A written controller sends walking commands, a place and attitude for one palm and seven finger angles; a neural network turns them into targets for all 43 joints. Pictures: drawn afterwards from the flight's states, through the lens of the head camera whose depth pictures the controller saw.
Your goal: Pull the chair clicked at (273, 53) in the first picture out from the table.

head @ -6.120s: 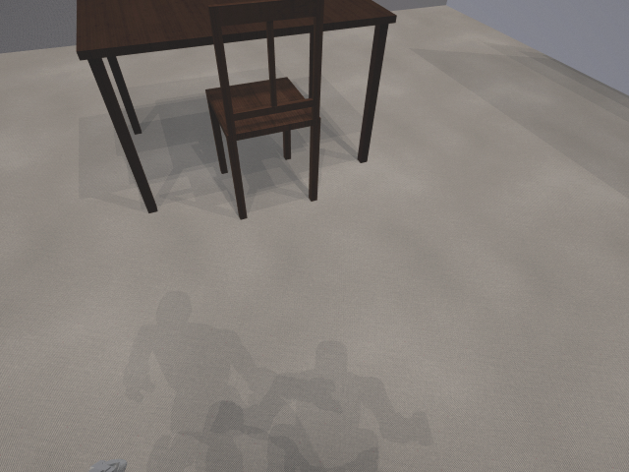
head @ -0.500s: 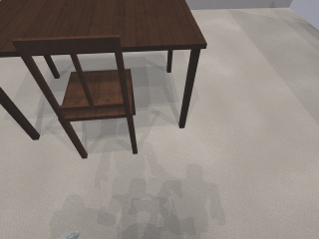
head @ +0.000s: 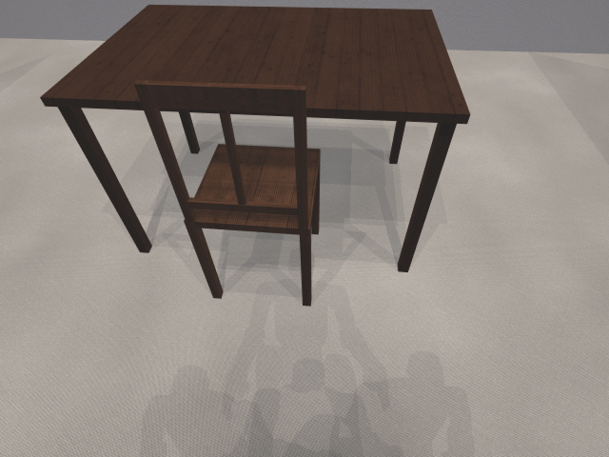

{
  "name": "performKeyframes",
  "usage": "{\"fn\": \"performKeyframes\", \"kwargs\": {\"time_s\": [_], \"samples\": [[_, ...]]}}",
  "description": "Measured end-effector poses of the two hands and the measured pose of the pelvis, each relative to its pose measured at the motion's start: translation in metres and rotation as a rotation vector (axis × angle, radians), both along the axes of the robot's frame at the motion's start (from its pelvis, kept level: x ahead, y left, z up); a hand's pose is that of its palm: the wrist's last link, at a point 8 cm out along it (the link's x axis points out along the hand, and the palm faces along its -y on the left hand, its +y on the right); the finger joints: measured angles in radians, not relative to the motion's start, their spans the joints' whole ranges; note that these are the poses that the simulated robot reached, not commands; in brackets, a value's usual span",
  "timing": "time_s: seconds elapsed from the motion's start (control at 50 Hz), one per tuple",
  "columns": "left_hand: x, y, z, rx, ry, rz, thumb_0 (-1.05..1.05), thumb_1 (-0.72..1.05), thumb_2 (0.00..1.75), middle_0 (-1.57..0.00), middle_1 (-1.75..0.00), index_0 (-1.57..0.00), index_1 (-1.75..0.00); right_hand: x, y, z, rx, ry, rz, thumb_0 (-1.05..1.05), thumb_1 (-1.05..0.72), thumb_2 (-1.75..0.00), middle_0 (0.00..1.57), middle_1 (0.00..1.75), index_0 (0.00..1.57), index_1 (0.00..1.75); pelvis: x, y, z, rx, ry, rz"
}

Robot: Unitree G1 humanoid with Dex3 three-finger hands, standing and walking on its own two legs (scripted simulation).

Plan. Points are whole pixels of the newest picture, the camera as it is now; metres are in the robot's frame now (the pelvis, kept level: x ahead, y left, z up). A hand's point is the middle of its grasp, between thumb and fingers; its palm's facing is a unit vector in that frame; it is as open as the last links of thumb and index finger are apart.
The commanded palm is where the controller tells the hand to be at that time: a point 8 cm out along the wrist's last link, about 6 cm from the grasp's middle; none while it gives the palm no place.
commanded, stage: take the last steps up to it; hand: left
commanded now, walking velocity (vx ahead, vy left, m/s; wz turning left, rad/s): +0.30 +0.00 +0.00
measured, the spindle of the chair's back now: (234, 161) +0.79 +0.26 -0.10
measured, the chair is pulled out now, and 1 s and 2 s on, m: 0.00 0.00 0.00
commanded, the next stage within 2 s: come to a stop and stand still in 0.78 s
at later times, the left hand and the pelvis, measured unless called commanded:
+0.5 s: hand (173, 426) +0.19 +0.24 -0.18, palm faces -0.01 -0.99 -0.15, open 7.4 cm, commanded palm none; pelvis +0.13 +0.06 -0.01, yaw -1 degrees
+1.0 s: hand (228, 333) +0.36 +0.19 -0.18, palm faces -0.03 -0.97 -0.22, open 7.2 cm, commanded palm none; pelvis +0.32 +0.01 -0.01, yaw -3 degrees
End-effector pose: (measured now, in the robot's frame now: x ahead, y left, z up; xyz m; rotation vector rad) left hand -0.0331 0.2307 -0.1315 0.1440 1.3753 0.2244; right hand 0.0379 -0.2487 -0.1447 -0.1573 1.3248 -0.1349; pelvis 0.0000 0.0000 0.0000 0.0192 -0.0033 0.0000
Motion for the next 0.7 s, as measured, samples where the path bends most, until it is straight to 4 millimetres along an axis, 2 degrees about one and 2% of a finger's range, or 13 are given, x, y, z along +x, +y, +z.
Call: {"fn": "performKeyframes", "kwargs": {"time_s": [0.08, 0.14, 0.18, 0.22, 0.28, 0.4, 0.48, 0.54, 0.64, 0.7], "samples": [[-0.037, 0.013, -0.010, -0.043, 0.122, 0.058, 0.00, 0.91, 0.90, -0.20, -0.30, -0.20, -0.30, 0.041, 0.027, 0.008, -0.014, -0.073, 0.053, 0.00, -0.91, -0.90, 0.20, 0.30, 0.20, 0.30, 0.011, 0.020, -0.003, -0.015, 0.002, 0.003], [-0.053, 0.026, -0.024, -0.082, 0.202, 0.086, 0.00, 0.91, 0.90, -0.20, -0.30, -0.20, -0.30, 0.068, 0.051, 0.007, -0.032, -0.140, 0.071, 0.00, -0.91, -0.90, 0.20, 0.30, 0.20, 0.30, 0.023, 0.039, -0.013, -0.040, -0.001, 0.003], [-0.049, 0.035, -0.029, -0.099, 0.243, 0.073, 0.01, 0.91, 0.90, -0.20, -0.30, -0.20, -0.30, 0.075, 0.066, 0.009, -0.034, -0.166, 0.059, 0.00, -0.91, -0.90, 0.20, 0.30, 0.20, 0.30, 0.031, 0.048, -0.014, -0.033, -0.010, -0.012], [-0.031, 0.043, -0.029, -0.107, 0.244, 0.048, 0.01, 0.91, 0.90, -0.20, -0.30, -0.20, -0.30, 0.073, 0.076, 0.013, -0.036, -0.169, 0.027, 0.00, -0.91, -0.90, 0.20, 0.30, 0.20, 0.30, 0.041, 0.055, -0.010, -0.039, -0.012, -0.017], [0.014, 0.055, -0.028, -0.111, 0.177, 0.013, 0.01, 0.91, 0.90, -0.19, -0.30, -0.20, -0.30, 0.065, 0.077, 0.018, -0.069, -0.136, -0.019, -0.02, -0.94, -0.90, 0.20, 0.30, 0.20, 0.30, 0.057, 0.064, -0.005, -0.041, -0.012, -0.015], [0.126, 0.069, -0.027, -0.091, -0.005, -0.039, 0.01, 0.91, 0.90, -0.19, -0.30, -0.20, -0.30, 0.032, 0.089, 0.014, -0.062, 0.038, -0.071, -0.01, -0.93, -0.90, 0.20, 0.30, 0.20, 0.30, 0.094, 0.069, -0.003, -0.028, -0.008, -0.015], [0.201, 0.066, -0.026, -0.078, -0.087, -0.089, 0.00, 0.91, 0.90, -0.19, -0.30, -0.20, -0.30, 0.012, 0.101, 0.008, -0.026, 0.157, -0.125, -0.01, -0.92, -0.90, 0.20, 0.30, 0.20, 0.30, 0.123, 0.066, -0.006, -0.021, -0.004, -0.021], [0.257, 0.057, -0.024, -0.070, -0.130, -0.140, 0.00, 0.92, 0.90, -0.19, -0.30, -0.20, -0.30, 0.003, 0.109, 0.004, 0.007, 0.238, -0.169, 0.00, -0.91, -0.90, 0.20, 0.30, 0.20, 0.30, 0.148, 0.059, -0.011, -0.017, 0.001, -0.028], [0.351, 0.030, -0.026, -0.055, -0.201, -0.226, 0.00, 0.91, 0.90, -0.19, -0.30, -0.20, -0.30, 0.008, 0.112, -0.006, 0.062, 0.362, -0.232, 0.00, -0.91, -0.90, 0.20, 0.30, 0.20, 0.30, 0.195, 0.041, -0.024, -0.019, 0.008, -0.039], [0.391, 0.013, -0.030, -0.041, -0.258, -0.237, 0.00, 0.91, 0.90, -0.19, -0.30, -0.20, -0.30, 0.029, 0.100, -0.016, 0.087, 0.407, -0.252, 0.00, -0.90, -0.90, 0.20, 0.30, 0.20, 0.30, 0.226, 0.025, -0.034, -0.020, 0.001, -0.051]]}}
